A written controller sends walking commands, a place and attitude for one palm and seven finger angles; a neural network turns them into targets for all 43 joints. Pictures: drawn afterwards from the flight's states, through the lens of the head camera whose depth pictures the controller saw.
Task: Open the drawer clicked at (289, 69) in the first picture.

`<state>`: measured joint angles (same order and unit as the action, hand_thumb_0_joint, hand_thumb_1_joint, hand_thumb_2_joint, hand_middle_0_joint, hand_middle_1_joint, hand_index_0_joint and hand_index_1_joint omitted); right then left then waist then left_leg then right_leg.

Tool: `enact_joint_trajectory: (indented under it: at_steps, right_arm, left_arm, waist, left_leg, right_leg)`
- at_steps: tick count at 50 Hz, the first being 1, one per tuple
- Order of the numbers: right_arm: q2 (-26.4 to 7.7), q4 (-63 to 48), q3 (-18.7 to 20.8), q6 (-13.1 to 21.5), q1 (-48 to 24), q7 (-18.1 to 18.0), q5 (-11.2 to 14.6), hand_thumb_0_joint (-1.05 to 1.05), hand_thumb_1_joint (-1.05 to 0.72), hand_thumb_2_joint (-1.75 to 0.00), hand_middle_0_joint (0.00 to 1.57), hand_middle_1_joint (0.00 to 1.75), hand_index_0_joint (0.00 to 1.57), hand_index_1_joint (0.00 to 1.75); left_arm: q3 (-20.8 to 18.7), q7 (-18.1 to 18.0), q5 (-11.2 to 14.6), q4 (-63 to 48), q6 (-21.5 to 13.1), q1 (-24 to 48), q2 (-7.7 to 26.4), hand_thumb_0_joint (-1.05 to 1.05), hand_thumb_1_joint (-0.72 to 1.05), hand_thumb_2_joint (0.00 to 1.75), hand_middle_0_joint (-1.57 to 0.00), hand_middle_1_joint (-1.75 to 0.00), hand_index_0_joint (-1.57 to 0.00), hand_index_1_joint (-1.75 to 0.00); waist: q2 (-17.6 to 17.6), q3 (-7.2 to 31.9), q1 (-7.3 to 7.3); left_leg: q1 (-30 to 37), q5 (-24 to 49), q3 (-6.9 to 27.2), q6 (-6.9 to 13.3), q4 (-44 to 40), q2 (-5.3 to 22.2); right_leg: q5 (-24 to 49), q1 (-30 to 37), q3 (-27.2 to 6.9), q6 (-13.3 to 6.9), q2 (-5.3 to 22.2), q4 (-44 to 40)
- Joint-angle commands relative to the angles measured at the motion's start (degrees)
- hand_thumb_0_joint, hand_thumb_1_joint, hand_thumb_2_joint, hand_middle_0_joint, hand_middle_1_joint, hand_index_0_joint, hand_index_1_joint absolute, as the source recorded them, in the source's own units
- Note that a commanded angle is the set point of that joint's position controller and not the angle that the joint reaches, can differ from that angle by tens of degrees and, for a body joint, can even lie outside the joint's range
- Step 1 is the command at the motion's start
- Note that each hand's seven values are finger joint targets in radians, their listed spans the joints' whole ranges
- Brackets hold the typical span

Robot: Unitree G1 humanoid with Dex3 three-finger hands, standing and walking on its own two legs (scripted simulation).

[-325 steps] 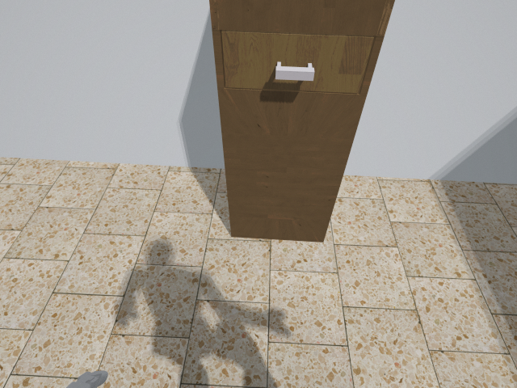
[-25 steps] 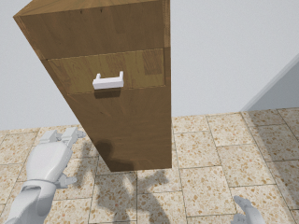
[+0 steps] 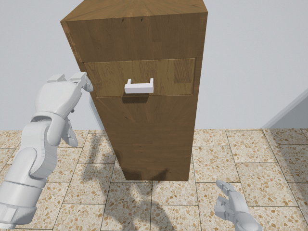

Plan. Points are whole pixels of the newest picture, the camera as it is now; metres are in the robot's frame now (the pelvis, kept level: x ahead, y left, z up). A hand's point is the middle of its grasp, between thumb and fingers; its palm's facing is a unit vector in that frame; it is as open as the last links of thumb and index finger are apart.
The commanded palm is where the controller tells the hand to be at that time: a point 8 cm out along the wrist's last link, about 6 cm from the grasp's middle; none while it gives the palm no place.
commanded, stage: raise the hand with hooked fingers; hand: left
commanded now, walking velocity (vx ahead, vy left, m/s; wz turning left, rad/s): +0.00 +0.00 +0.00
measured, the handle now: (140, 84) +0.57 +0.15 +0.08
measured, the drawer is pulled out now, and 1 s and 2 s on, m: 0.00 0.00 0.00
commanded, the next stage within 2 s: move the hooked fingers above the handle in 0.50 s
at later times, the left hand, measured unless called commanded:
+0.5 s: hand (76, 106) +0.32 +0.23 +0.20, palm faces +0.21 -0.04 -0.98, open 13.8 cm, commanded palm +0.27 +0.22 +0.25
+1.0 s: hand (97, 103) +0.36 +0.20 +0.17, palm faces +0.10 -0.01 -1.00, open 13.8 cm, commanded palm +0.33 +0.20 +0.23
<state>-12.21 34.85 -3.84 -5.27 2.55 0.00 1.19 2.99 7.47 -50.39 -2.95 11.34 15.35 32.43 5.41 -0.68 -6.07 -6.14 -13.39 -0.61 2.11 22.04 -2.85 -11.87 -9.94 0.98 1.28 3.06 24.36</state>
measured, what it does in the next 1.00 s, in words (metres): stands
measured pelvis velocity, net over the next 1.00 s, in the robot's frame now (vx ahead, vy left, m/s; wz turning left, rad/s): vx -0.01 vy -0.03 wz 0.02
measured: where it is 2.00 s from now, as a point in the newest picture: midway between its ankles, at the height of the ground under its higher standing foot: outside the picture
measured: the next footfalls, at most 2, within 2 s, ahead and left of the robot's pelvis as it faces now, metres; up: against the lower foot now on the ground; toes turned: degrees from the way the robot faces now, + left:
none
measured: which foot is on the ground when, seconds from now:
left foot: down 0.00-1.00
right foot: down 0.00-1.00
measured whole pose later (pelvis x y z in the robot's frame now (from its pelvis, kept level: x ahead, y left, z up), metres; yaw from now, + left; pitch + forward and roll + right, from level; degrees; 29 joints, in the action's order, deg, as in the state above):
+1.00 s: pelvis -0.01 -0.03 +0.00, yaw +1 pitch +0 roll +1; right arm -15.8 37.7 -1.5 -4.0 6.7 -1.0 2.1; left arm 6.5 6.3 -51.4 12.4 7.3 27.9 30.3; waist 5.7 -0.3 -4.2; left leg -10.1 -12.1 1.6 -0.3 22.4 -0.9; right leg -11.3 -13.4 3.3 -1.0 1.3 24.9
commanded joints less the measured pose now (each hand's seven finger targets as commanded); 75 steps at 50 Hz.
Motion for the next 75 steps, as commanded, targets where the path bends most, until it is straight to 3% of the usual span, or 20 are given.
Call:
enact_joint_trajectory:
  at_steps: [1,3,6,9,15,20,26,28,32,35,37,40,44,50,55,60,65,68,73,75]
  right_arm:
    - [-7.9,-8.4,3.3,3.0,-6.4,0.0,0.1,0.0,-0.9,-0.9,0.2,0.3,0.2,0.3]
    - [-8.3,-8.3,3.7,3.2,-5.4,0.1,0.0,0.0,-0.9,-0.9,0.2,0.3,0.2,0.3]
    - [-8.7,-8.8,3.6,3.0,-4.6,0.6,0.3,0.0,-0.9,-0.9,0.2,0.3,0.2,0.3]
    - [-9.3,-9.4,3.7,2.6,-4.8,0.7,0.3,0.0,-0.9,-0.9,0.2,0.3,0.2,0.3]
    - [-8.6,-9.1,4.3,5.3,-4.2,0.9,-0.4,0.0,-0.9,-0.9,0.2,0.3,0.2,0.3]
    - [-8.8,-6.9,4.8,5.5,-3.9,1.0,0.4,0.0,-0.9,-0.9,0.2,0.3,0.2,0.3]
    - [-9.2,-7.8,4.3,4.3,-6.1,0.7,1.1,0.0,-0.9,-0.9,0.2,0.3,0.2,0.3]
    - [-9.5,-8.6,4.3,3.8,-6.8,0.5,1.0,0.0,-0.9,-0.9,0.2,0.3,0.2,0.3]
    - [-9.1,-8.2,3.8,4.0,-6.0,-0.4,0.4,0.0,-0.9,-0.9,0.2,0.3,0.2,0.3]
    - [-9.0,-7.4,3.6,4.7,-5.4,-1.2,0.2,0.0,-0.9,-0.9,0.2,0.3,0.2,0.3]
    - [-8.3,-6.4,3.7,4.9,-4.4,-1.6,0.2,0.0,-0.9,-0.9,0.2,0.3,0.2,0.3]
    - [-7.9,-5.9,3.8,5.0,-4.6,-1.4,0.7,0.0,-0.9,-0.9,0.2,0.3,0.2,0.3]
    - [-8.2,-5.3,4.0,4.3,-3.7,-1.5,0.9,0.0,-0.9,-0.9,0.2,0.3,0.2,0.3]
    - [-8.8,-6.8,4.3,3.7,-3.3,-1.4,1.0,0.0,-0.9,-0.9,0.2,0.3,0.2,0.3]
    - [-9.6,-6.1,4.5,3.3,-1.4,-1.7,0.9,0.0,-0.9,-0.9,0.2,0.3,0.2,0.3]
    - [-8.8,-5.3,4.8,3.3,-0.2,-1.2,0.9,0.0,-0.9,-0.9,0.2,0.3,0.2,0.3]
    - [-8.9,-4.9,5.5,3.2,0.2,-0.4,1.2,0.0,-0.9,-0.9,0.2,0.3,0.2,0.3]
    - [-9.0,-4.8,5.6,2.8,0.5,0.0,1.6,0.0,-0.9,-0.9,0.2,0.3,0.2,0.3]
    - [-9.4,-4.6,5.4,1.9,1.2,-0.5,1.9,0.0,-0.9,-0.9,0.2,0.3,0.2,0.3]
    - [-9.8,-4.2,5.3,1.7,1.7,-1.0,1.8,0.0,-0.9,-0.9,0.2,0.3,0.2,0.3]
  left_arm:
    - [-6.7,0.5,0.0,-11.6,-0.5,25.3,12.2,0.0,-0.5,0.3,-0.3,-1.2,-0.3,-1.2]
    - [-6.4,1.5,-0.3,-10.8,-0.8,24.4,12.2,0.0,-0.5,0.3,-0.3,-1.2,-0.3,-1.2]
    - [-5.5,3.8,0.5,-7.4,-0.4,17.7,10.0,0.0,-0.5,0.3,-0.3,-1.2,-0.3,-1.2]
    - [-8.4,4.3,0.8,-10.8,-1.8,17.6,13.1,0.0,-0.5,0.3,-0.3,-1.2,-0.3,-1.2]
    - [-15.4,-0.6,1.8,-19.7,-7.7,20.4,18.5,0.0,-0.5,0.3,-0.3,-1.2,-0.3,-1.2]
    - [-16.2,-4.5,2.8,-11.6,-6.3,18.3,16.6,0.0,-0.5,0.3,-0.3,-1.2,-0.3,-1.2]
    - [-8.2,-1.8,2.4,-8.0,-0.8,16.3,10.5,0.0,-0.5,0.3,-0.3,-1.2,-0.3,-1.2]
    - [-7.1,-0.2,1.9,-11.1,-0.5,16.5,11.1,0.0,-0.5,0.3,-0.3,-1.2,-0.3,-1.2]
    - [-8.3,1.5,1.0,-11.5,-2.9,18.8,13.5,0.0,-0.5,0.3,-0.3,-1.2,-0.3,-1.2]
    - [-11.8,-0.1,1.0,-10.5,-5.9,23.4,17.0,0.0,-0.5,0.3,-0.3,-1.2,-0.3,-1.2]
    - [-12.0,-1.8,1.2,-7.0,-7.6,25.9,16.4,0.0,-0.5,0.3,-0.3,-1.2,-0.3,-1.2]
    - [-10.7,-4.0,1.3,-3.4,-8.1,29.5,14.7,0.0,-0.5,0.3,-0.3,-1.2,-0.3,-1.2]
    - [-4.7,-4.8,-0.4,4.0,-5.9,33.3,10.0,0.0,-0.5,0.3,-0.3,-1.2,-0.3,-1.2]
    - [0.1,-2.4,-1.6,5.2,-4.1,34.6,6.9,0.0,-0.5,0.3,-0.3,-1.2,-0.3,-1.2]
    - [-6.2,-3.2,-1.1,7.8,-6.4,36.4,13.1,0.0,-0.5,0.3,-0.3,-1.2,-0.3,-1.2]
    - [-6.9,-7.7,-2.1,8.4,-7.6,40.4,12.0,0.0,-0.5,0.3,-0.3,-1.2,-0.3,-1.2]
    - [-3.3,-10.0,-3.6,10.3,-4.4,41.1,7.7,0.0,-0.5,0.3,-0.3,-1.2,-0.3,-1.2]
    - [2.7,-8.7,-3.6,10.9,-1.1,41.7,2.2,0.0,-0.5,0.3,-0.3,-1.2,-0.3,-1.2]
    - [7.2,-5.7,-3.7,14.2,1.6,45.6,-0.9,0.0,-0.5,0.3,-0.3,-1.2,-0.3,-1.2]
    - [5.9,-5.6,-4.3,15.1,0.7,48.8,1.5,0.0,-0.5,0.3,-0.3,-1.2,-0.3,-1.2]
  waist:
    - [-0.5,14.8,0.97]
    - [0.0,15.3,0.99]
    - [-4.7,13.4,0.74]
    - [-4.4,13.6,0.28]
    - [1.3,18.8,-1.06]
    - [-1.6,14.3,-0.98]
    - [-5.5,14.4,0.25]
    - [-5.4,15.7,0.52]
    - [-7.5,14.8,1.33]
    - [-6.6,13.7,1.19]
    - [-5.7,12.7,1.32]
    - [-2.2,12.8,1.3]
    - [-2.4,12.5,2.53]
    - [-6.1,18.0,2.82]
    - [-8.2,18.0,1.74]
    - [-5.7,20.2,0.95]
    - [-4.7,22.6,1.5]
    - [-5.1,22.1,2.98]
    - [-7.7,19.8,4.98]
    - [-8.2,20.0,5.29]
  left_leg:
    - [0.8,19.8,2.2,-2.2,-2.9,2.1]
    - [1.4,20.4,2.2,-2.1,-2.6,2.1]
    - [-0.5,19.5,1.4,-1.7,-2.5,2.2]
    - [-1.7,18.0,1.3,-1.5,-3.1,2.2]
    - [0.5,21.4,2.1,-1.5,-2.0,1.7]
    - [-2.8,18.3,0.9,-2.0,-2.6,1.4]
    - [-4.1,13.7,-0.9,-1.2,-2.2,0.7]
    - [-3.6,12.9,-0.9,-0.8,-2.2,0.5]
    - [-3.9,10.6,-0.5,-0.3,-1.9,0.5]
    - [-4.0,9.5,-0.3,-0.3,-1.5,0.3]
    - [-4.5,9.2,-0.4,-0.5,-1.9,0.2]
    - [-4.6,9.2,-0.5,-1.1,-2.0,0.1]
    - [-5.1,8.0,-1.1,-1.3,-2.3,0.0]
    - [-4.0,11.0,-0.7,-0.7,-1.7,0.0]
    - [-5.9,12.0,-0.6,-0.6,-2.3,0.3]
    - [-5.1,16.0,-0.6,-0.9,-2.2,0.4]
    - [-3.6,19.7,-1.1,-1.2,-1.4,0.6]
    - [-2.0,20.8,-1.1,-1.1,-0.9,0.8]
    - [-1.5,20.1,-0.3,-0.8,-0.6,0.8]
    - [-1.4,19.4,0.0,-0.8,-0.6,0.8]
  right_leg:
    - [8.4,6.7,1.4,-3.7,-3.2,-0.7]
    - [8.6,6.1,1.3,-3.7,-3.3,-0.9]
    - [9.4,6.4,1.5,-3.6,-3.1,-1.1]
    - [9.1,6.9,1.5,-3.6,-3.0,-0.9]
    - [10.4,8.8,0.7,-3.8,-3.4,-0.6]
    - [9.8,7.8,0.7,-3.8,-3.3,-1.6]
    - [9.0,8.4,0.0,-3.0,-2.1,-1.5]
    - [9.0,8.7,-0.1,-2.7,-2.1,-1.5]
    - [6.6,7.6,-0.2,-2.2,-2.1,-2.0]
    - [4.8,6.8,-0.7,-2.2,-2.5,-3.0]
    - [4.2,6.3,-0.4,-2.4,-2.2,-3.3]
    - [3.3,5.6,-0.4,-2.8,-2.5,-3.6]
    - [2.4,4.2,0.0,-2.8,-2.0,-3.9]
    - [7.4,7.3,-0.3,-2.8,-1.8,-2.4]
    - [8.8,8.8,-0.2,-2.9,-1.9,-1.9]
    - [11.1,8.7,0.2,-3.5,-2.4,-0.8]
    - [14.1,8.1,0.4,-3.8,-2.7,0.3]
    - [15.4,5.9,0.7,-3.6,-2.8,0.3]
    - [14.8,3.2,1.3,-3.6,-3.1,0.1]
    - [13.8,2.9,1.1,-3.7,-3.3,0.0]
